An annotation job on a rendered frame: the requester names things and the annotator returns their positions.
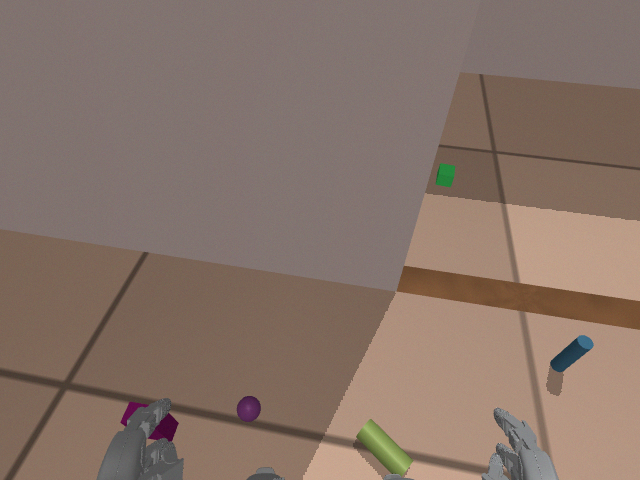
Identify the right robot hand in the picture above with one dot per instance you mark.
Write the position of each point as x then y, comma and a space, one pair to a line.
531, 463

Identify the left robot hand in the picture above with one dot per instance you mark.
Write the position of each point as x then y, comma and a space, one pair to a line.
128, 458

